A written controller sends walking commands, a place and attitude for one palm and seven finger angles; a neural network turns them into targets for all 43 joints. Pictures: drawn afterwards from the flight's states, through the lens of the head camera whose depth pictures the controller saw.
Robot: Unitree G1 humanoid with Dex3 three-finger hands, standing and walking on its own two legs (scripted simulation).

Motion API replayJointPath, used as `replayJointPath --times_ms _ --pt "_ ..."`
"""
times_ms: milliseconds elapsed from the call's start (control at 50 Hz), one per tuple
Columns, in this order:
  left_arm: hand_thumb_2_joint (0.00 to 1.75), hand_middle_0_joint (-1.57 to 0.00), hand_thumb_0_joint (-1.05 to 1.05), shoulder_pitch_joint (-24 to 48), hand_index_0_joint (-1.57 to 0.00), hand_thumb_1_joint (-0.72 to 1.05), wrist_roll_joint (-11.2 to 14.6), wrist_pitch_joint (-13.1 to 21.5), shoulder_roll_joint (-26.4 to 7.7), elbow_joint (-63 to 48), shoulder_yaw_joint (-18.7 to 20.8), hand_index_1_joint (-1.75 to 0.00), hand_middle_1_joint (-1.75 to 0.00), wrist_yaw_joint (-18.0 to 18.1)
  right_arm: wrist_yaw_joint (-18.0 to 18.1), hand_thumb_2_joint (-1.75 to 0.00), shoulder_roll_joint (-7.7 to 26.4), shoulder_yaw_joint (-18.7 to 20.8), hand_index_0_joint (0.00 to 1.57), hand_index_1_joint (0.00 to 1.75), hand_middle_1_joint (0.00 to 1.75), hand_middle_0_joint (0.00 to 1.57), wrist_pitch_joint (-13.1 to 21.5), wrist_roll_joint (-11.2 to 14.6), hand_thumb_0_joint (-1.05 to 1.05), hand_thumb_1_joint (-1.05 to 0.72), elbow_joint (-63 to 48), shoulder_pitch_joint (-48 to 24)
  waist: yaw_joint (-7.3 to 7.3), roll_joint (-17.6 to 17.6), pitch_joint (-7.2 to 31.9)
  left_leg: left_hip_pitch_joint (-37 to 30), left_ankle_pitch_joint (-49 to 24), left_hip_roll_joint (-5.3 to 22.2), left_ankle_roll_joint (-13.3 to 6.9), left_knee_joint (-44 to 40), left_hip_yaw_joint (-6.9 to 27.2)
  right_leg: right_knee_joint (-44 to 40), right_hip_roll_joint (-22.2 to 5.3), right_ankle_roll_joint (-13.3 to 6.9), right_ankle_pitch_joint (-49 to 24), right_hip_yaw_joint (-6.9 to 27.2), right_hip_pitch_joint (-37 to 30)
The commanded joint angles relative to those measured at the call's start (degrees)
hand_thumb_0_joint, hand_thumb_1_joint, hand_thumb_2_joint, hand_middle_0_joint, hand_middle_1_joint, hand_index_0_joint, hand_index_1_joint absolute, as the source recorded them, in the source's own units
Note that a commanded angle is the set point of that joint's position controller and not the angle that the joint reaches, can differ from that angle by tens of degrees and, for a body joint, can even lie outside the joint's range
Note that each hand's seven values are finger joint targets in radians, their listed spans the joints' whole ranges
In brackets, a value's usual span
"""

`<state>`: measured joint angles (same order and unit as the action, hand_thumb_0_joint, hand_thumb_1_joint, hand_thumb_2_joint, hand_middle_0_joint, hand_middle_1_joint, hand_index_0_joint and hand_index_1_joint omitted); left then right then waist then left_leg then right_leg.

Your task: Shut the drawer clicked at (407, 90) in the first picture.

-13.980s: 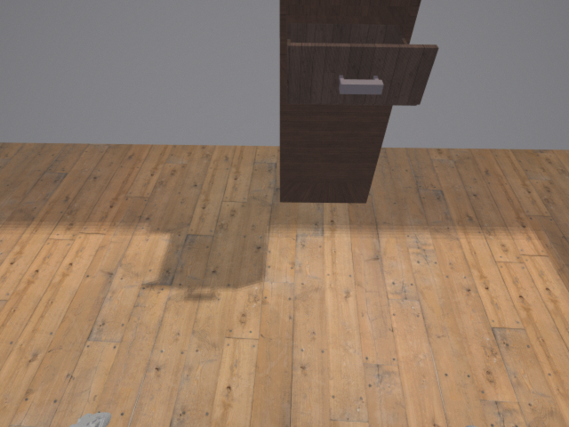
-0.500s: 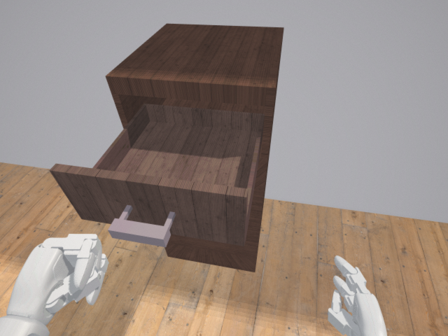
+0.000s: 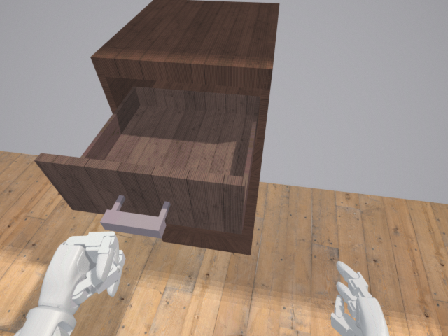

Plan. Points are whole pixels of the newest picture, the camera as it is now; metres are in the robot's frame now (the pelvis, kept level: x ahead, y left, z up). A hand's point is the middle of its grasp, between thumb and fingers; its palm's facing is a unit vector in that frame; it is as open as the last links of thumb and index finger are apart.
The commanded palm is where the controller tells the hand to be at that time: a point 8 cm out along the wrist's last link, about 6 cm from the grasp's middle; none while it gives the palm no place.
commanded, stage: bring the fist close to the handle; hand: left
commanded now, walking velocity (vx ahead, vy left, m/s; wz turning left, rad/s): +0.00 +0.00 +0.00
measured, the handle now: (138, 213) +0.31 +0.19 +0.05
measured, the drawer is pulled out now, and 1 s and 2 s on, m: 0.29 0.29 0.20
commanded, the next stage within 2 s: push the drawer shut in 0.86 s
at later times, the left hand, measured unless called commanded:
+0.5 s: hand (138, 257) +0.23 +0.17 +0.05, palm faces -0.06 -1.00 -0.07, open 3.2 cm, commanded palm +0.20 +0.22 +0.05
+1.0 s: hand (136, 257) +0.23 +0.17 +0.05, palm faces -0.04 -1.00 -0.07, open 3.2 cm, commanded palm +0.21 +0.23 +0.05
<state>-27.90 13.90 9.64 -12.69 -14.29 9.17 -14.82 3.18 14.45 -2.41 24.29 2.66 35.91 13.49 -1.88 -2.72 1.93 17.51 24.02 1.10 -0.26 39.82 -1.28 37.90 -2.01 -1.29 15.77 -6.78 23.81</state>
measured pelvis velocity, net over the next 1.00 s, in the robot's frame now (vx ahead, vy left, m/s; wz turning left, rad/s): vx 0.00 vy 0.00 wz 0.00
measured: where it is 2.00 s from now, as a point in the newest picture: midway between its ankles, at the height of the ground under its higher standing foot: outside the picture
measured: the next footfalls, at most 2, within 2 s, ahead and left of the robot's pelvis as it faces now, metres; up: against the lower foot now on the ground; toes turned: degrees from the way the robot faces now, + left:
none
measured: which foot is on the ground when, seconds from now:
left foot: down 0.00-1.00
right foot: down 0.00-1.00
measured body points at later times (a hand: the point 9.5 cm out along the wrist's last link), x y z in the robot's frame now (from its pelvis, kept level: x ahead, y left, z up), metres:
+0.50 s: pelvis +0.00 +0.00 -0.02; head +0.04 -0.01 +0.43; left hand +0.23 +0.22 +0.05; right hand +0.17 -0.23 -0.09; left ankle -0.03 +0.11 -0.72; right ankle +0.04 -0.11 -0.72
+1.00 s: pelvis +0.00 +0.00 -0.02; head +0.05 -0.01 +0.43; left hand +0.23 +0.23 +0.05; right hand +0.18 -0.23 -0.09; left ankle -0.03 +0.11 -0.72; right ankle +0.04 -0.11 -0.72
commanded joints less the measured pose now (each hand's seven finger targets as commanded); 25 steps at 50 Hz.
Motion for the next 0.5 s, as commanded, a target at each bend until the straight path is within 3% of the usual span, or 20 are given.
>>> replayJointPath --times_ms 0,60,100,120,180,240,300,340,440,480 --pt "0.90 -1.40 0.00 4.9 -1.40 0.90 0.4 5.6 -6.4 -11.1 3.2 -1.60 -1.60 0.5 0.1 -0.90 6.5 3.0 0.20 0.30 0.30 0.20 3.2 -0.3 0.00 -0.90 -9.5 -5.6 0.40 0.9 7.1 5.8 -11.6 -1.3 -0.5 -6.0 2.0 -4.2 0.4 0.6 -4.1 3.3 -7.2" --pt "0.90 -1.40 0.00 5.9 -1.40 0.90 0.0 5.9 -4.6 -9.4 1.1 -1.60 -1.60 0.9 -0.2 -0.90 6.3 3.0 0.20 0.30 0.30 0.20 2.5 -0.5 0.00 -0.90 -9.7 -5.0 0.74 2.2 6.2 7.3 -11.8 -1.3 -0.3 -5.7 2.2 -3.3 0.4 0.6 -4.6 2.8 -6.1" --pt "0.90 -1.40 0.00 6.6 -1.40 0.90 -0.6 6.4 -6.2 -8.6 2.8 -1.60 -1.60 1.8 -0.2 -0.90 6.5 3.2 0.20 0.30 0.30 0.20 1.8 -0.7 0.00 -0.90 -9.4 -4.8 0.68 2.1 7.6 7.8 -12.0 -1.3 -0.3 -5.1 2.1 -2.7 0.4 0.5 -4.4 3.0 -6.2" --pt "0.90 -1.40 0.00 6.2 -1.40 0.90 -0.5 6.6 -4.9 -8.1 1.7 -1.60 -1.60 1.8 -0.2 -0.90 6.1 3.2 0.20 0.30 0.30 0.20 1.5 -0.7 0.00 -0.90 -9.9 -4.7 0.68 2.8 7.3 8.2 -12.2 -1.3 -0.4 -5.0 2.0 -2.7 0.3 0.5 -4.7 3.0 -5.9" --pt "0.90 -1.40 0.00 6.9 -1.40 0.90 -0.3 7.4 -5.8 -6.2 3.0 -1.60 -1.60 1.8 -0.2 -0.90 6.3 3.4 0.20 0.30 0.30 0.20 0.6 -0.8 0.00 -0.90 -10.0 -4.4 0.62 3.2 8.1 9.8 -11.9 -1.4 -0.2 -4.2 1.7 -1.8 0.3 0.5 -4.6 3.3 -5.9" --pt "0.90 -1.40 0.00 10.0 -1.40 0.90 -0.3 8.6 -4.8 -4.7 1.3 -1.60 -1.60 1.6 -0.2 -0.90 6.5 3.2 0.20 0.30 0.30 0.20 0.0 -0.8 0.00 -0.90 -10.0 -3.9 1.60 1.6 8.1 10.3 -11.2 -1.5 -0.2 -3.2 1.7 -1.1 0.3 0.4 -4.0 3.4 -4.0" --pt "0.90 -1.40 0.00 13.6 -1.40 0.90 -0.2 9.7 -6.4 -2.3 2.4 -1.60 -1.60 1.4 0.0 -0.90 7.1 3.4 0.20 0.30 0.30 0.20 -0.5 -0.9 0.00 -0.90 -9.7 -3.4 2.36 3.1 8.5 12.1 -9.3 -1.5 -0.3 -2.0 1.9 -0.7 0.2 0.6 -1.6 3.8 -2.7" --pt "0.90 -1.40 0.00 15.2 -1.40 0.90 -0.1 10.4 -5.6 -0.8 1.4 -1.60 -1.60 1.0 0.0 -0.90 7.2 3.3 0.20 0.30 0.30 0.20 -0.6 -0.7 0.00 -0.90 -9.9 -3.0 2.49 2.1 9.1 12.5 -9.1 -1.5 -0.2 -1.5 2.0 0.2 0.3 0.5 -1.4 3.8 -1.9" --pt "0.90 -1.40 0.00 17.7 -1.40 0.90 -0.3 11.6 -6.0 1.9 1.6 -1.60 -1.60 0.9 -0.3 -0.90 7.5 3.6 0.20 0.30 0.30 0.20 -1.2 -1.0 0.00 -0.90 -10.2 -1.9 2.25 2.6 13.5 13.5 -11.8 -1.7 -0.1 0.1 2.1 2.5 0.1 0.4 -5.0 3.8 -2.6" --pt "0.90 -1.40 0.00 15.5 -1.40 0.90 0.0 11.7 -5.9 0.5 1.7 -1.60 -1.60 0.9 -0.6 -0.90 7.2 3.8 0.20 0.30 0.30 0.20 -1.4 -0.8 0.00 -0.90 -10.8 -1.9 1.85 1.1 14.8 12.7 -13.9 -1.5 0.1 0.3 1.8 3.0 -0.1 0.4 -7.6 3.6 -3.3"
